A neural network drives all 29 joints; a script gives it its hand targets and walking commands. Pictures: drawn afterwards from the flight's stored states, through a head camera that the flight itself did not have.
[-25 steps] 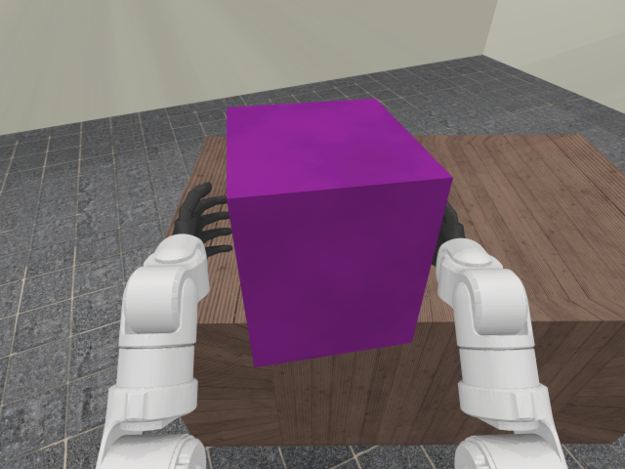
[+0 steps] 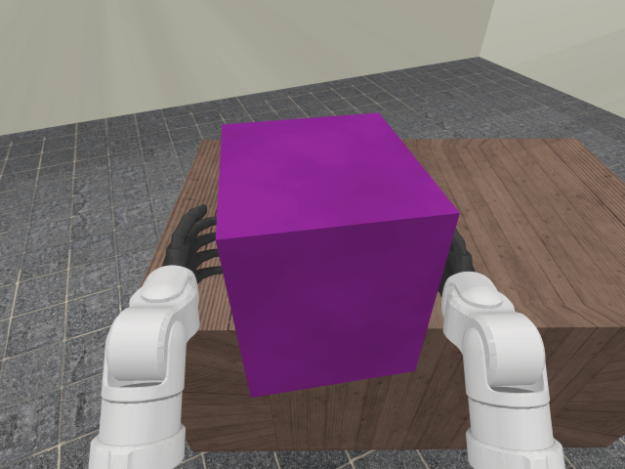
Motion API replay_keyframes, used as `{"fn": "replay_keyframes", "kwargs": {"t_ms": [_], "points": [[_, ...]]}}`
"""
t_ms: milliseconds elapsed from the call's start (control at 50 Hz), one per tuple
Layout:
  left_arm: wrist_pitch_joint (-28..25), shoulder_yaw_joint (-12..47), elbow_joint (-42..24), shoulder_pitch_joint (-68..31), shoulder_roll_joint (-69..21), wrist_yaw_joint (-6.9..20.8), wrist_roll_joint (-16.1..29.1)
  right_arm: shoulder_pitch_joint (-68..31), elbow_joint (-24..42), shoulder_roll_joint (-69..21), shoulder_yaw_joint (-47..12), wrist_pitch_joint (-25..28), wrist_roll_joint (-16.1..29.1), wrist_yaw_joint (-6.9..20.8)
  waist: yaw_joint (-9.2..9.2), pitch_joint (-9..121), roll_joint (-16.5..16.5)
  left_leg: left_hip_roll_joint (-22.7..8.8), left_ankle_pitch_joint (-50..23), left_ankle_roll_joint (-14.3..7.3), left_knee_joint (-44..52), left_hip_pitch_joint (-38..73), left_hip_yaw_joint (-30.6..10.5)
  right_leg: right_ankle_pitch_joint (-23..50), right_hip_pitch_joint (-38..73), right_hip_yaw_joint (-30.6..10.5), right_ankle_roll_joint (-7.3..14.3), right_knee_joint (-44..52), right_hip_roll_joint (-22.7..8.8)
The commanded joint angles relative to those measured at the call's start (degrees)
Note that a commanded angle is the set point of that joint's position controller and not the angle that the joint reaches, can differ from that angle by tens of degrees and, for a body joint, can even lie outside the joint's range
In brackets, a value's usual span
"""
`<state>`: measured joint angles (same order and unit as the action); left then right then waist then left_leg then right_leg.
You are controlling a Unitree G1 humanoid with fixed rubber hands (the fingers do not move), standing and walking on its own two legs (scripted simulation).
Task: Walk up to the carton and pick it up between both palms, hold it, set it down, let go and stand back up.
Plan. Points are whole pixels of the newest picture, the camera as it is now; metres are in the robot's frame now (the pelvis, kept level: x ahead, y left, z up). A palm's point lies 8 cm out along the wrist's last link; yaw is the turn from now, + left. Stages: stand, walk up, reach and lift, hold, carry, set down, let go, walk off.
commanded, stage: hold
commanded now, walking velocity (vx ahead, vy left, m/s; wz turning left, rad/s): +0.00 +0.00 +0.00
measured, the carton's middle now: (318, 247) +0.34 +0.00 +0.14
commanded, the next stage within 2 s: none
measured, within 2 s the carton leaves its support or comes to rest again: neither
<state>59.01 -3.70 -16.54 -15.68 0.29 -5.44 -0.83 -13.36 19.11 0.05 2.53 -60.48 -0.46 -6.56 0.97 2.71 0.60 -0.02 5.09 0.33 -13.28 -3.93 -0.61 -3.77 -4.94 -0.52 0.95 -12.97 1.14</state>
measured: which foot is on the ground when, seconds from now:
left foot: down 0.00-1.00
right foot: down 0.00-1.00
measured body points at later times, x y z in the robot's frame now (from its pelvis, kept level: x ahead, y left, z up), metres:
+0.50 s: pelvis +0.00 -0.01 -0.01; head -0.04 -0.02 +0.44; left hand +0.34 +0.15 +0.16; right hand +0.35 -0.15 +0.14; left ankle +0.03 +0.12 -0.75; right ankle +0.04 -0.11 -0.75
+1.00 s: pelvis +0.00 +0.01 +0.00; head -0.04 +0.00 +0.45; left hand +0.31 +0.17 +0.15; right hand +0.31 -0.13 +0.14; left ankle +0.03 +0.12 -0.75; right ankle +0.04 -0.11 -0.75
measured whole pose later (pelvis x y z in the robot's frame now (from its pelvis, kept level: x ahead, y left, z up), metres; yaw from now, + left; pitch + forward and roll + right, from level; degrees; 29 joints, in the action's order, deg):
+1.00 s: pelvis +0.00 +0.01 +0.00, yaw +1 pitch -6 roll +0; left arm 49.8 -6.2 -10.0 -15.6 -2.0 -2.4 -4.4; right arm -12.2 13.9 -4.6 3.8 -50.7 -4.8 -6.4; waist 0.8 1.2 0.6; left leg 0.8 5.1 -0.2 -12.5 -1.9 -1.7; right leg -4.3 -2.5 0.4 0.4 -12.3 0.3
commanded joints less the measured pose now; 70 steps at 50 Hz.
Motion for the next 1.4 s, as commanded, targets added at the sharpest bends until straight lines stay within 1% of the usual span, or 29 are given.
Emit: {"fn": "replay_keyframes", "kwargs": {"t_ms": [0,40,100,180,240,280,340,400,440,460,480,520,560,600,640,700,740,780,820,860,940,1040,1120,1160,1200,1260,1280,1360,1380], "points": [[-2.9,18.6,-14.8,-30.2,-12.1,7.6,11.0,-35.7,16.3,-12.3,-17.8,3.6,10.8,7.1,0.60,16.8,-1.5,2.0,1.4,0.9,-0.5,0.8,1.8,-0.6,5.0,-0.5,-1.7,0.5,-1.2],[-2.6,17.4,-14.5,-30.9,-10.5,7.1,11.5,-37.0,16.6,-10.5,-16.9,3.4,11.1,6.7,0.77,17.4,-2.1,1.7,3.3,0.8,-1.1,-0.1,1.7,-2.4,4.0,-0.3,-1.6,-0.5,-1.3],[-2.1,16.2,-13.7,-32.7,-9.4,6.1,11.7,-38.7,15.7,-7.3,-14.7,3.0,11.0,6.5,0.72,17.1,-0.2,0.1,7.0,0.7,-0.9,-2.0,0.7,-3.7,3.6,0.5,-1.3,-3.0,-0.6],[-2.4,14.4,-10.3,-36.8,-9.4,4.6,12.2,-42.3,11.4,-4.7,-11.8,4.0,10.6,6.9,0.81,17.0,3.4,-2.5,13.2,0.2,0.0,-7.3,-1.2,-3.7,5.0,1.2,-1.4,-8.7,0.2],[-2.6,13.2,-3.6,-41.5,-11.5,4.2,11.8,-46.6,4.8,-4.3,-9.3,4.9,9.0,7.4,0.14,15.9,4.9,-4.5,16.8,-0.4,1.8,-11.2,-3.0,-4.6,5.2,1.6,-1.9,-11.9,0.8],[-3.4,12.3,1.3,-43.6,-13.2,4.4,10.7,-48.1,-0.9,-5.7,-8.0,5.8,7.6,8.1,0.06,15.6,5.1,-4.6,16.7,-0.7,1.3,-12.1,-2.7,-5.7,4.7,1.5,-1.9,-12.1,1.0],[-5.3,11.1,6.4,-46.4,-16.1,5.4,9.2,-50.8,-7.3,-10.1,-7.8,7.9,6.2,9.1,-0.15,15.5,2.1,-2.9,12.3,-0.4,-1.3,-10.3,-1.3,-5.8,2.6,0.8,-1.4,-9.0,0.3],[-9.1,10.9,7.6,-48.3,-19.0,6.9,8.1,-53.6,-10.1,-17.0,-9.9,11.5,6.2,9.9,0.31,18.1,-3.1,-0.4,6.0,-0.4,-5.3,-5.5,0.8,-6.0,0.3,-0.6,-1.0,-5.3,-1.4],[-11.4,12.8,7.2,-47.6,-22.2,8.1,7.7,-54.8,-8.7,-21.2,-12.8,13.9,6.9,10.2,0.58,22.2,-5.9,1.1,0.0,-0.4,-6.8,-1.4,1.3,-1.7,1.1,-1.2,-1.4,-3.9,-2.1],[-12.5,13.7,7.0,-47.2,-23.5,8.7,7.5,-55.2,-8.1,-23.3,-14.2,15.1,7.3,10.3,1.03,24.4,-6.6,1.6,-2.5,-0.4,-7.1,0.4,1.5,1.2,1.9,-1.7,-1.7,-3.6,-2.6],[-13.4,14.9,6.6,-46.4,-25.0,9.4,7.0,-55.1,-7.1,-24.9,-15.6,16.0,7.4,10.3,1.01,26.7,-7.2,2.2,-5.0,-0.3,-6.6,1.3,1.1,5.3,3.8,-1.7,-2.1,-3.6,-2.5],[-14.6,17.4,5.7,-43.1,-27.1,10.6,6.4,-53.4,-4.0,-27.2,-18.4,17.3,7.7,10.5,1.24,30.2,-7.0,2.6,-10.1,-0.5,-4.9,2.9,0.3,14.3,8.1,-2.0,-3.0,-3.8,-2.3],[-15.7,19.8,3.2,-40.5,-28.0,11.7,5.9,-50.1,-2.0,-29.2,-20.7,18.0,7.8,10.5,1.23,32.2,-5.5,2.9,-14.6,-0.5,-2.8,3.5,-0.3,22.0,12.3,-2.4,-3.8,-3.7,-2.0],[-16.5,22.0,-0.9,-38.5,-28.0,12.3,5.8,-46.4,0.5,-30.6,-22.8,18.4,7.9,10.3,1.16,33.0,-3.9,2.9,-17.4,-0.4,-0.8,4.3,-0.7,26.2,15.2,-2.7,-4.4,-2.9,-1.8],[-16.7,24.1,-4.7,-37.1,-27.6,12.7,6.1,-43.6,3.2,-30.9,-24.5,18.3,8.5,10.0,0.93,32.6,-1.9,3.1,-18.0,-0.4,0.7,5.0,-0.7,28.0,16.6,-3.0,-4.3,-2.0,-2.0],[-16.4,25.4,-8.4,-34.4,-26.3,13.0,6.3,-39.9,7.1,-30.1,-25.9,17.7,8.6,9.4,0.52,29.0,-0.9,3.2,-16.7,-0.2,2.2,5.3,-1.0,26.5,16.3,-2.7,-4.3,-0.7,-1.9],[-15.9,25.6,-9.6,-32.7,-24.9,13.0,6.5,-37.2,8.4,-29.0,-25.9,16.9,8.1,8.9,0.17,25.9,-0.6,3.1,-13.6,-0.3,3.0,5.0,-0.8,22.4,15.4,-2.4,-4.1,0.2,-1.8],[-15.2,24.9,-8.8,-30.9,-23.6,12.9,6.4,-34.9,8.5,-27.3,-25.1,15.9,7.1,8.4,-0.26,21.1,-1.0,3.1,-9.7,-0.3,3.4,3.9,-0.6,16.8,13.5,-2.1,-4.0,1.3,-1.7],[-14.3,23.3,-7.1,-28.9,-22.1,12.8,6.2,-33.1,7.9,-25.8,-23.8,14.8,6.4,8.1,-0.09,16.8,-1.7,2.9,-6.3,-0.3,3.4,2.4,-0.4,11.5,11.7,-1.4,-3.6,2.0,-1.5],[-13.5,22.3,-6.1,-28.1,-20.8,12.5,6.0,-31.1,6.9,-23.7,-22.3,13.9,5.5,8.0,-0.42,14.0,-1.3,2.8,-3.3,-0.3,3.5,1.6,-0.1,6.7,10.0,-0.8,-3.2,2.2,-1.1],[-12.7,19.8,-4.5,-27.0,-19.0,11.9,5.8,-29.8,5.6,-20.7,-19.7,12.9,4.3,8.0,-0.39,10.0,-1.0,1.7,1.5,-0.1,3.5,-1.4,-0.4,0.2,8.2,0.2,-2.3,1.7,-0.4],[-12.5,20.0,-8.6,-29.1,-19.3,10.5,7.2,-32.3,8.9,-18.6,-18.9,13.0,6.3,8.4,0.16,13.2,3.4,-0.6,4.9,0.1,3.7,-4.2,-2.1,-0.4,9.9,0.4,-1.7,-1.7,0.5],[-12.6,21.7,-12.7,-32.2,-20.3,9.1,9.0,-35.9,11.7,-17.1,-19.2,13.5,7.6,8.6,0.13,17.9,5.4,-3.2,8.0,-0.2,4.8,-5.9,-4.2,-1.5,11.2,0.7,-1.9,-4.8,1.2],[-12.2,21.9,-12.3,-33.2,-20.5,8.5,9.4,-37.7,12.4,-16.1,-19.0,13.6,8.1,8.4,-0.01,18.8,6.4,-4.3,9.4,-0.1,5.2,-6.8,-4.7,-2.6,11.0,0.9,-2.0,-5.4,1.4],[-12.0,21.6,-11.4,-33.7,-20.4,8.1,9.9,-39.1,12.8,-15.4,-19.1,13.5,8.2,8.3,-0.04,19.5,4.1,-4.3,8.7,-0.3,4.0,-6.1,-4.1,-3.8,9.9,1.0,-2.0,-5.2,1.2],[-11.0,20.6,-8.9,-33.0,-19.8,7.8,9.7,-38.5,9.7,-15.2,-18.3,12.6,8.0,8.2,-0.25,19.0,1.5,-2.9,7.8,0.0,2.6,-4.7,-2.5,-5.3,7.9,1.0,-1.9,-3.6,0.9],[-10.6,20.1,-8.1,-33.0,-19.6,7.8,9.5,-38.7,8.7,-15.2,-18.2,12.2,7.8,8.1,-0.03,18.6,1.0,-2.6,7.1,0.1,2.4,-4.6,-2.1,-5.0,7.7,0.9,-1.8,-3.1,0.7],[-9.2,18.5,-6.1,-32.3,-18.4,8.1,8.6,-38.1,6.2,-16.8,-18.0,10.5,7.4,8.3,0.25,18.7,-3.6,0.0,2.6,0.1,1.1,-2.6,0.0,-2.5,7.5,0.2,-2.0,-1.1,-0.1],[-8.8,18.6,-5.9,-31.8,-18.4,8.3,8.5,-38.3,6.8,-17.1,-18.4,10.2,7.7,8.2,0.58,18.7,-3.9,0.7,0.4,0.0,0.5,-1.9,0.6,-1.2,7.4,-0.3,-2.1,-0.6,-0.5]]}}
